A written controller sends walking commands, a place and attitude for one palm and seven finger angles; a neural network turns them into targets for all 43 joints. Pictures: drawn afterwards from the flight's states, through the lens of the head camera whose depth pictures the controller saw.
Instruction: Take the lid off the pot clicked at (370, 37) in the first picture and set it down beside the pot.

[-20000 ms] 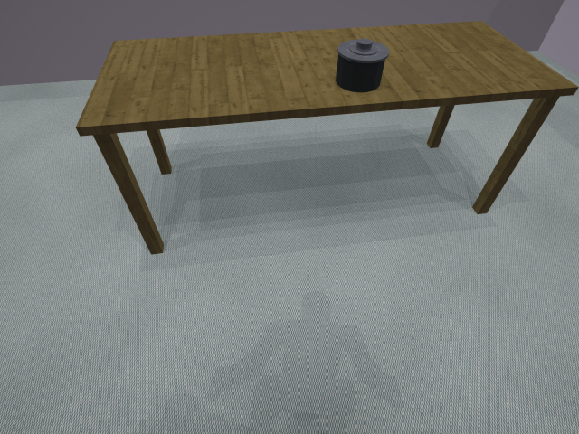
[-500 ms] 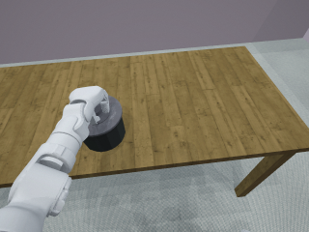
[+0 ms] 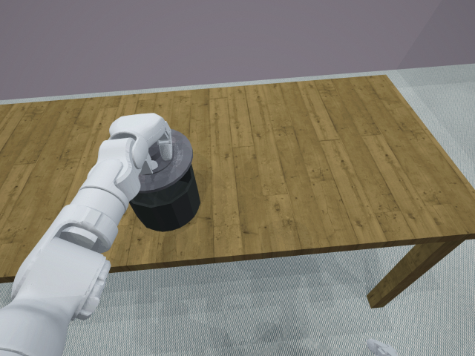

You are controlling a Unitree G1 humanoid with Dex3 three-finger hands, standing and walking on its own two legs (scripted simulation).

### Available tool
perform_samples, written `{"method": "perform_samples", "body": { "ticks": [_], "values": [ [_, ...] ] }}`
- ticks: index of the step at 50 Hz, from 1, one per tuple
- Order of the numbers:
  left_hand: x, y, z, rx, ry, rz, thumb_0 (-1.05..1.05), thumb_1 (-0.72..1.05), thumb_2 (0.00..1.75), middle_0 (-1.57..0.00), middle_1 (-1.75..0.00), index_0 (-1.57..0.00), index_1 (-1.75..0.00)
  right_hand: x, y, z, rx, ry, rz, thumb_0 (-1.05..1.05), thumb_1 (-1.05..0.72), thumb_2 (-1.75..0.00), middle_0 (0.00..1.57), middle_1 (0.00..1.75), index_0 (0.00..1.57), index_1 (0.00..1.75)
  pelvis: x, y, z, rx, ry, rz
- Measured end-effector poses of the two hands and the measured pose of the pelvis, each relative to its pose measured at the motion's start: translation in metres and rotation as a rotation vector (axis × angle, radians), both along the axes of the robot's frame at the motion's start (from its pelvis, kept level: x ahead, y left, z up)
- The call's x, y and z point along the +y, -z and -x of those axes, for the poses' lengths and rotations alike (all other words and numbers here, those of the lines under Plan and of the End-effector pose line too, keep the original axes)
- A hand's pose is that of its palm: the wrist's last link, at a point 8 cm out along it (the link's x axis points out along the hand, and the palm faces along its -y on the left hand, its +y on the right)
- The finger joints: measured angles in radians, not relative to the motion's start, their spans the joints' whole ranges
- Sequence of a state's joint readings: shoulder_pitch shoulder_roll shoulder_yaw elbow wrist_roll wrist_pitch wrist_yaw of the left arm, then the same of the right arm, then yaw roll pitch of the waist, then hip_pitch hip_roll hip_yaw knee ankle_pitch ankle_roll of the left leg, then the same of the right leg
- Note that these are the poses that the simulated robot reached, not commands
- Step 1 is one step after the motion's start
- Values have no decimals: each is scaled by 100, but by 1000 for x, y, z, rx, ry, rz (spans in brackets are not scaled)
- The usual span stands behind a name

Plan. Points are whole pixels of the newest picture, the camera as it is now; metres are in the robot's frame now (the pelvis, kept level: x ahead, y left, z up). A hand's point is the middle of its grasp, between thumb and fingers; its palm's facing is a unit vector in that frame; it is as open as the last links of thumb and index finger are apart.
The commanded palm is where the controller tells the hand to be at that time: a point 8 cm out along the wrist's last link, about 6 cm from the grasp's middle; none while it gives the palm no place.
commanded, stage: lift the lid straight up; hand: left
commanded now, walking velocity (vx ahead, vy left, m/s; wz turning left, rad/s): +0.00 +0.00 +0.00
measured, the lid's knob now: (148, 150) +0.48 +0.18 +0.08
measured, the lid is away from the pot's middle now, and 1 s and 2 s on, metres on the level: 0.01 0.02 0.09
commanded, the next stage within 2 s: move the lid sideways beside the pot in 1.16 s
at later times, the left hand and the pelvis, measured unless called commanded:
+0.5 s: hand (136, 142) +0.45 +0.17 +0.13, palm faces -0.28 -0.06 -0.96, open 5.5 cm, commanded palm +0.44 +0.17 +0.21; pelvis +0.00 +0.00 +0.00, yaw +0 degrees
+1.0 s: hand (138, 119) +0.46 +0.16 +0.18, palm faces -0.25 -0.04 -0.97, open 5.5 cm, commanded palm +0.45 +0.16 +0.25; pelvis -0.01 +0.00 +0.00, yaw +1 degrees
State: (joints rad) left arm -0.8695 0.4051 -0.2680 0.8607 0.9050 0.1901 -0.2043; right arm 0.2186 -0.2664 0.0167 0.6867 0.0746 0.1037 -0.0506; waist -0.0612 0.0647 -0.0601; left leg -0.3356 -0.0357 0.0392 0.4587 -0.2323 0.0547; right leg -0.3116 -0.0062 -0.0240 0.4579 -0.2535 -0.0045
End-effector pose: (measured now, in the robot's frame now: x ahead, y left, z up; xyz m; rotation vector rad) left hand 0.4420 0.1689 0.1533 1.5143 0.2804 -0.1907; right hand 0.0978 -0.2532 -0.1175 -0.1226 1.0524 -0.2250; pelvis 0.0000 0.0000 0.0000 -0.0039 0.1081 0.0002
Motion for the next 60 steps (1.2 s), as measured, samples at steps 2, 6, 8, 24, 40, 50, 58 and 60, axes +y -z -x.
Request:
{"method": "perform_samples", "body": {
  "ticks": [2, 6, 8, 24, 40, 50, 58, 60],
  "values": [
    [-1, -3, -1, -6, -6, 7, -2, 29, 87, -48, -87, -90, -111, 1, 1, 0, 2, -3, -5, 1, -91, -90, 20, 30, 20, 30, 0, 0, 0, -2, 1, 0],
    [-4, -9, -1, -8, -12, 2, -2, 29, 87, -48, -87, -90, -111, 3, 1, 1, 1, -4, -13, 1, -91, -90, 20, 30, 20, 30, 0, 0, 1, -6, 2, -1],
    [-5, -13, -1, -12, -12, 4, -2, 29, 87, -48, -87, -90, -111, 4, 1, 1, -4, -5, -15, 1, -91, -90, 20, 30, 20, 30, 0, -1, 1, -8, 2, -1],
    [7, -36, 0, -16, -35, -2, -2, 29, 87, -48, -87, -91, -112, 1, -6, -5, -42, -20, 9, 1, -91, -90, 20, 30, 20, 30, 0, -2, 5, -25, -4, -1],
    [-3, -65, -5, -52, -23, -16, -3, 29, 87, -48, -87, -91, -112, 9, -4, -9, -60, -42, -12, 1, -91, -90, 20, 30, 20, 30, 3, -2, 5, -27, -9, -4],
    [-8, -79, -8, -49, -32, -19, -3, 29, 87, -48, -87, -91, -112, 11, -4, -7, -61, -50, -15, 1, -91, -90, 20, 30, 20, 30, 3, -3, 6, -28, -10, -5],
    [-11, -83, -8, -47, -38, -7, -3, 29, 87, -48, -87, -91, -112, 8, -5, -7, -59, -54, -14, 1, -91, -90, 20, 30, 20, 30, 2, -3, 6, -31, -7, -6],
    [-11, -83, -6, -48, -33, -9, -3, 29, 87, -48, -87, -91, -112, 7, -6, -8, -66, -52, -12, 1, -91, -90, 20, 30, 20, 30, 2, -3, 6, -33, -6, -6]
  ]
}}
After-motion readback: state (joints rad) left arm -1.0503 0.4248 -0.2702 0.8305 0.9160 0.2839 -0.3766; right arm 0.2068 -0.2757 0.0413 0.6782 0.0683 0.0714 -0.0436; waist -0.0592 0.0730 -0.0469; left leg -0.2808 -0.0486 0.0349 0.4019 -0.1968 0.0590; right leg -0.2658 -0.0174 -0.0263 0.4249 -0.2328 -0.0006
